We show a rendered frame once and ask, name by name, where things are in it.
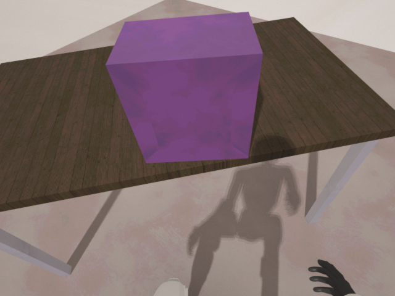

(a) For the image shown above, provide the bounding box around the right robot hand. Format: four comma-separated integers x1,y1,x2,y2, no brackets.
308,260,356,296

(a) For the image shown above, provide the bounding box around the left robot thigh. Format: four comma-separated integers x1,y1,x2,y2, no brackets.
153,281,188,296

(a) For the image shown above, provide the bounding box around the carton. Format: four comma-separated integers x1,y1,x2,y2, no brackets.
106,12,263,163

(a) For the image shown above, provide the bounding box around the table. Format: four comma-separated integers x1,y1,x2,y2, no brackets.
0,17,395,277

